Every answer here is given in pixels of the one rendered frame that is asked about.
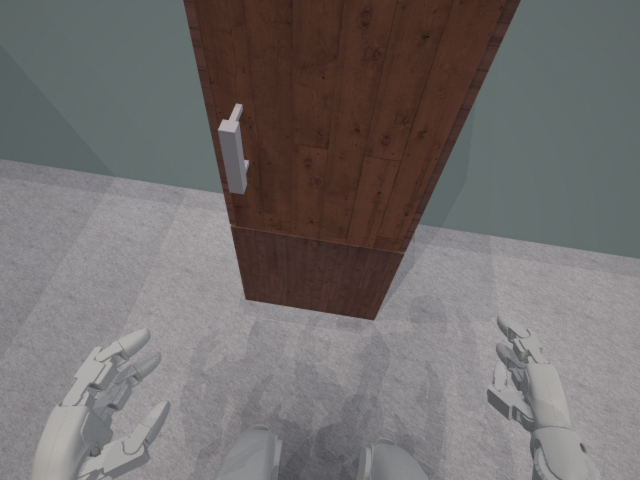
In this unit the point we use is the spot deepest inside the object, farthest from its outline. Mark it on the right robot hand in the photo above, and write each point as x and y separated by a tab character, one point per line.
539	381

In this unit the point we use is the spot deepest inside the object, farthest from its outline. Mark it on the left robot hand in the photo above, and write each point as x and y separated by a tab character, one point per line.
77	424

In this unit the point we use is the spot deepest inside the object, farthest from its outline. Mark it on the cupboard door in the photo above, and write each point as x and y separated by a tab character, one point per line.
347	105

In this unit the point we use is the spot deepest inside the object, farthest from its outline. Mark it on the handle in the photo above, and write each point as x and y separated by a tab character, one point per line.
232	151

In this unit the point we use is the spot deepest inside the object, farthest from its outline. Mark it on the robot thigh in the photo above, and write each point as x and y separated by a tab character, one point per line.
255	455
388	462

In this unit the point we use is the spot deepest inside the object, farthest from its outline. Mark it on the robot right forearm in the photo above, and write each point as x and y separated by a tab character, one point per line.
561	454

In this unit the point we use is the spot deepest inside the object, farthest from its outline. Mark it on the robot left thigh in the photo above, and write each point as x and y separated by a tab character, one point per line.
255	455

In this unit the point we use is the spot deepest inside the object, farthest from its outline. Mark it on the robot right thigh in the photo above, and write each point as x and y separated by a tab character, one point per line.
388	462

